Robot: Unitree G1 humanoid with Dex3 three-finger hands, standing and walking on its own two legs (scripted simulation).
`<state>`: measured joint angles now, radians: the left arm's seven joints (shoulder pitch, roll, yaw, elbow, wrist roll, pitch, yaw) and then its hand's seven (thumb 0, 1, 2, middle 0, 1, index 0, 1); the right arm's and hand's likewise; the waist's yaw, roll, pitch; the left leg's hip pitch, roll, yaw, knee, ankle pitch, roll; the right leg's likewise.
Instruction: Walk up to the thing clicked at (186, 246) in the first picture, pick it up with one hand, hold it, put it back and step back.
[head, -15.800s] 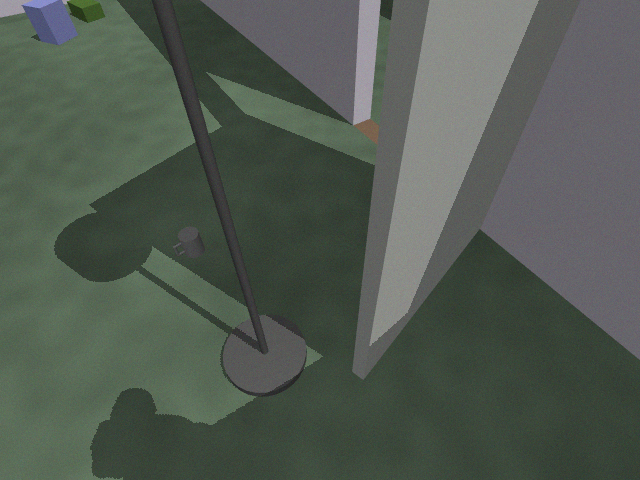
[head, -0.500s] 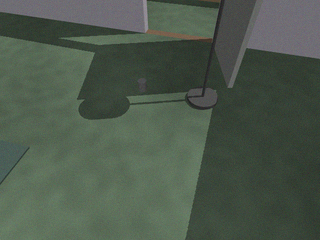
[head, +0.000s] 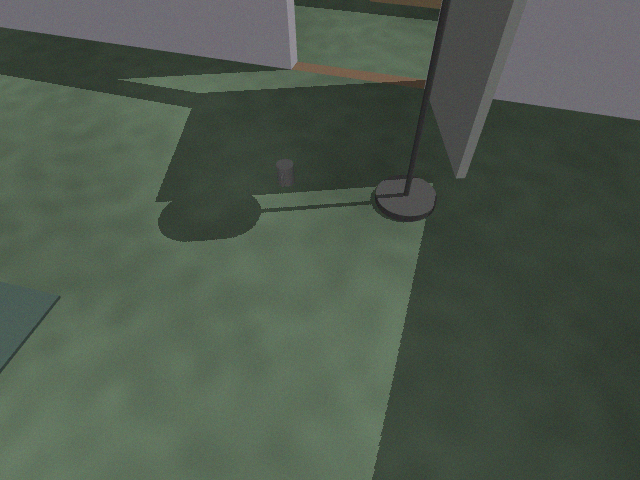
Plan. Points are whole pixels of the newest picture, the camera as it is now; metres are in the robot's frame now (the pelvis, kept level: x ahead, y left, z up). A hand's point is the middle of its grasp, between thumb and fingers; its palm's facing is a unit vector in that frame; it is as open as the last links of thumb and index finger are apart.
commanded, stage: stand
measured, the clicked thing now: (284, 175) +1.50 +0.24 -0.73
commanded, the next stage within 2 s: walk up in 1.96 s
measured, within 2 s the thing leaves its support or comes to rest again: neither
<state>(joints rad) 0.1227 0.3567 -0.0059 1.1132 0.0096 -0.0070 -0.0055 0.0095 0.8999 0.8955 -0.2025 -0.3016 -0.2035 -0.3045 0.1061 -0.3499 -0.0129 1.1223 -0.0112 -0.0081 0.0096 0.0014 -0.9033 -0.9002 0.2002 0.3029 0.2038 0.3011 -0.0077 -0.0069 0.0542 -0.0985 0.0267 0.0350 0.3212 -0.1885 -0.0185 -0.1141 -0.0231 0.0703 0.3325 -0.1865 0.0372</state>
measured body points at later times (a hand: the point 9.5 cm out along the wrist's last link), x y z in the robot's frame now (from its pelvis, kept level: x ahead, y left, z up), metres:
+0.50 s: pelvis +0.00 +0.00 +0.00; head +0.02 +0.00 +0.45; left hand +0.07 +0.30 -0.13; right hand +0.07 -0.30 -0.13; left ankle -0.01 +0.13 -0.75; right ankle +0.00 -0.14 -0.75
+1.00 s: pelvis +0.01 +0.00 +0.00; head +0.02 +0.00 +0.45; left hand +0.08 +0.30 -0.13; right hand +0.08 -0.30 -0.13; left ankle -0.01 +0.13 -0.75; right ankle +0.00 -0.14 -0.75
